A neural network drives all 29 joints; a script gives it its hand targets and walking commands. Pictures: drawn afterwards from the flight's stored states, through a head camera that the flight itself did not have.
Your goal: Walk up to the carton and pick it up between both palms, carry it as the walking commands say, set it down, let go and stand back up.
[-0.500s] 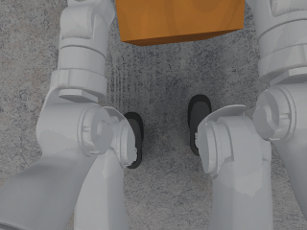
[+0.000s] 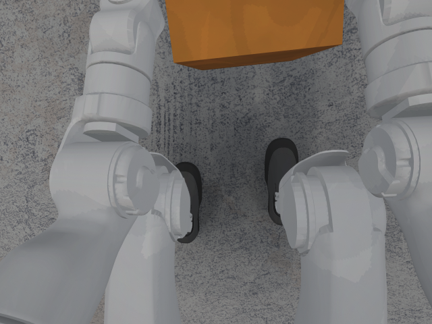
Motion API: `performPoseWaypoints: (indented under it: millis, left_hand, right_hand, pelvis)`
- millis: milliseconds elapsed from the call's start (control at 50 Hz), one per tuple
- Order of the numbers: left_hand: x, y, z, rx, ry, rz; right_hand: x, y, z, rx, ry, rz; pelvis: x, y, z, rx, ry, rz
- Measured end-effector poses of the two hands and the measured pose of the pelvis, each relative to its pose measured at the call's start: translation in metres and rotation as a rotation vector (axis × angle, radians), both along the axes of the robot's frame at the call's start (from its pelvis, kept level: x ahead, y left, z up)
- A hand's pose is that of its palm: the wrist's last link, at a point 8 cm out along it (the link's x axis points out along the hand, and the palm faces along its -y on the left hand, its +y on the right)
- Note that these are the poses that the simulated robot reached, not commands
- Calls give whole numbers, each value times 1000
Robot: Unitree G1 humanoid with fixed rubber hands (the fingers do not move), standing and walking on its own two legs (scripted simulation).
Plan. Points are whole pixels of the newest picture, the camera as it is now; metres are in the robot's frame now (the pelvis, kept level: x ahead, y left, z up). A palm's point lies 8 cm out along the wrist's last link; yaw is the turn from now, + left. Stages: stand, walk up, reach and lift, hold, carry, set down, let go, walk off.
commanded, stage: set down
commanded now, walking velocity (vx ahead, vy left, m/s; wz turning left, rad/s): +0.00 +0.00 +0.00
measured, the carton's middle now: out of the picture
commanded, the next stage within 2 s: none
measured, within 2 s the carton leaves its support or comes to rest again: neither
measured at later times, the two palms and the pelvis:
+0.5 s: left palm out of the picture +0.56 +0.09 -0.18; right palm out of the picture +0.55 -0.19 -0.19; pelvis +0.00 +0.00 +0.00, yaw +0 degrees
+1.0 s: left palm out of the picture +0.56 +0.09 -0.18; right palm out of the picture +0.55 -0.20 -0.19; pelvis +0.00 +0.00 +0.00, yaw +0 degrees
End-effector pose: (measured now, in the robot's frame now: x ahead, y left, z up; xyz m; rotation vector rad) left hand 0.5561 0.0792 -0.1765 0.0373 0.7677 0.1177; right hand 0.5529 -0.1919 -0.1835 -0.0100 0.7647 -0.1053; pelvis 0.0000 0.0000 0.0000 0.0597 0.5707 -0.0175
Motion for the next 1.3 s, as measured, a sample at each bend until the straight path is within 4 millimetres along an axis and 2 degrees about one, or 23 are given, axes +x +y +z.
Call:
performPoseWaypoints:
  millis: [900,1000,1080,1300]
  left_hand:
    - [0,8,-6,-29,5,-68]
    - [0,8,-6,4,-14,-84]
    - [0,7,-8,23,-16,-85]
    - [0,17,-13,30,-4,-65]
  right_hand:
    - [0,-2,-6,23,-27,54]
    - [-4,-4,-11,19,-18,51]
    - [-12,-8,-20,1,28,17]
    - [-7,-35,-13,-4,3,-86]
  pelvis:
    - [0,1,-4,-2,-5,8]
    - [0,1,-4,-3,-7,8]
    - [0,1,-4,-3,-6,8]
    - [1,1,-4,-3,-2,9]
